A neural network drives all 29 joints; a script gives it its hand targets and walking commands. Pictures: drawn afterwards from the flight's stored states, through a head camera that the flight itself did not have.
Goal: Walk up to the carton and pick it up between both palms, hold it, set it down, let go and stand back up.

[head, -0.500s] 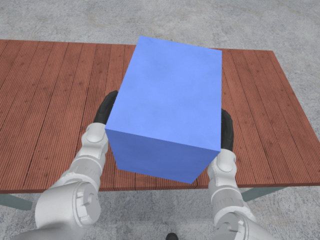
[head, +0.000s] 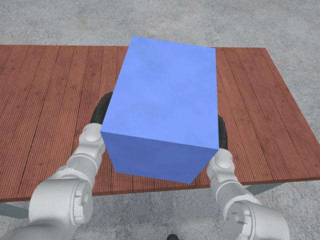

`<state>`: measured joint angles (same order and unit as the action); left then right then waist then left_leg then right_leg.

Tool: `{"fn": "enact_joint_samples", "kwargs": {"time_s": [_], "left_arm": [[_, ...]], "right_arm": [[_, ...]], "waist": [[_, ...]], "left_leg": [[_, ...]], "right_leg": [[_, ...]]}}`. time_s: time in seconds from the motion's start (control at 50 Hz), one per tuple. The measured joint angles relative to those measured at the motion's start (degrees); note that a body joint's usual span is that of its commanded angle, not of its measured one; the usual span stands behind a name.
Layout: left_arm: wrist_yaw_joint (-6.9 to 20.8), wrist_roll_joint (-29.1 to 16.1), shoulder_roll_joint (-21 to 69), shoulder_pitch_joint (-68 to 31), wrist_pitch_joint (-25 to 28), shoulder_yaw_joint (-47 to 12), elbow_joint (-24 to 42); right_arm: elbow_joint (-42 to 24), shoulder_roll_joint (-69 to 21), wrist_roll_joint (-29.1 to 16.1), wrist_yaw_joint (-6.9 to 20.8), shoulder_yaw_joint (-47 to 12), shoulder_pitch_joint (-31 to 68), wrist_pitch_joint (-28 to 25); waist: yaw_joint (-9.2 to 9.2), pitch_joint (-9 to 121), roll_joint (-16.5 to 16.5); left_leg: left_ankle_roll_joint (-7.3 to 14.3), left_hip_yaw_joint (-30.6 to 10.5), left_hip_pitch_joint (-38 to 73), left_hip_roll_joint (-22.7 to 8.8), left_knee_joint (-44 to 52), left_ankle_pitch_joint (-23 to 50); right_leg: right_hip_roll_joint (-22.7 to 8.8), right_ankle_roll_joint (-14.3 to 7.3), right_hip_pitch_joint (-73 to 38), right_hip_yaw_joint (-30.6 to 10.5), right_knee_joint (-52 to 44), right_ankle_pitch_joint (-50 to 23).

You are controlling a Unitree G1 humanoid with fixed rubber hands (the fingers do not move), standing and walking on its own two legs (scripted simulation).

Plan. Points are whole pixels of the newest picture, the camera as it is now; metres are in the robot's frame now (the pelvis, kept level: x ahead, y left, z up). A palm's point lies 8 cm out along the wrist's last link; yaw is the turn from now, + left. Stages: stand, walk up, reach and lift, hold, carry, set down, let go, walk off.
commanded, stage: set down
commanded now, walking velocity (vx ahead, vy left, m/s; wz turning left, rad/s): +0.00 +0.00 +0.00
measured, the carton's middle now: (162, 113) +0.46 -0.06 -0.01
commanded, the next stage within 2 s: none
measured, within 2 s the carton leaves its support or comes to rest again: neither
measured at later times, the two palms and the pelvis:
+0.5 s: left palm (88, 118) +0.43 +0.13 +0.03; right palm (241, 137) +0.35 -0.25 +0.02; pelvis -0.03 +0.02 -0.02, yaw -1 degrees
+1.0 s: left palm (86, 89) +0.44 +0.12 +0.13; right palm (248, 113) +0.36 -0.23 +0.11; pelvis -0.03 -0.02 +0.00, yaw +0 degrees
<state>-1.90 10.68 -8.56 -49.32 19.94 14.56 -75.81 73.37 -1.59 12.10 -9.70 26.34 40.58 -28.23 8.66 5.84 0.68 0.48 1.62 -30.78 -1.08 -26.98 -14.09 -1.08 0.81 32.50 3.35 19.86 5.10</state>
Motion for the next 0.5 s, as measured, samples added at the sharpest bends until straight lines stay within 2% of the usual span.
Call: {"fn": "enact_joint_samples", "kwargs": {"time_s": [0.08, 0.14, 0.28, 0.4, 0.5], "left_arm": [[-0.6, -8.9, -1.3, -2.3, 2.0, -6.4, -4.5], [-0.3, -12.2, -1.7, -4.5, 3.0, -9.2, -7.7], [0.0, -17.9, -2.5, -6.5, 3.1, -15.0, -10.2], [-0.2, -23.3, -4.5, -4.8, 1.1, -20.5, -7.1], [0.6, -28.5, -6.5, -5.2, -1.8, -24.9, -5.5]], "right_arm": [[2.6, 1.4, -8.2, -1.0, -8.1, 0.8, 0.6], [3.8, 2.4, -12.6, -1.0, -11.7, 1.7, 0.2], [5.0, 6.9, -21.2, -0.2, -17.9, 4.1, 0.9], [3.1, 11.2, -26.6, 1.2, -21.5, 5.3, 4.5], [-0.5, 13.9, -29.5, 2.2, -23.9, 6.3, 10.4]], "waist": [[0.49, 3.9, 1.4], [0.84, 4.7, 1.9], [0.44, 5.1, 2.2], [0.06, 5.9, 2.9], [0.23, 5.8, 3.0]], "left_leg": [[0.0, 0.0, -6.3, -0.4, -4.7, -1.9], [-0.1, -0.3, -8.9, -0.4, -7.6, -3.2], [-0.2, 0.0, -11.3, -0.4, -11.8, -4.7], [0.0, 0.3, -12.4, -0.4, -13.8, -5.0], [1.1, 0.5, -11.8, 0.1, -13.6, -4.4]], "right_leg": [[0.2, 0.2, 6.0, -0.1, 4.0, 1.4], [0.1, 0.4, 8.5, 0.1, 6.8, 2.7], [-0.1, 0.9, 10.7, -0.3, 10.2, 3.7], [-0.1, 1.1, 11.7, -0.7, 11.6, 3.6], [-0.6, 1.1, 11.6, -1.0, 12.4, 3.3]]}}
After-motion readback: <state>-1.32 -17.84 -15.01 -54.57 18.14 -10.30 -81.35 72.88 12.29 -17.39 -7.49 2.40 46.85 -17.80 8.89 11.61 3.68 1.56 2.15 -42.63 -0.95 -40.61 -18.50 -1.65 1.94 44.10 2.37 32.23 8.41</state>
